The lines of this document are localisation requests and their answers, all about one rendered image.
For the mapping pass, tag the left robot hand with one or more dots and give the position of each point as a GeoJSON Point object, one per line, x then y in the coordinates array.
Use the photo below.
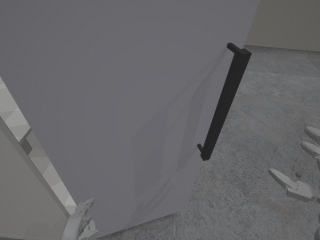
{"type": "Point", "coordinates": [75, 224]}

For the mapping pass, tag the handle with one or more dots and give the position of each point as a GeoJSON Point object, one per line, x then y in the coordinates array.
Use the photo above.
{"type": "Point", "coordinates": [237, 68]}

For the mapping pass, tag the fridge door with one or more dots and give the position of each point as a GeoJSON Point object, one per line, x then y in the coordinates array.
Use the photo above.
{"type": "Point", "coordinates": [119, 93]}

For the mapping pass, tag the right robot hand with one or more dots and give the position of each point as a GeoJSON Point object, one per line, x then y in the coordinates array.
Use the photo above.
{"type": "Point", "coordinates": [300, 190]}

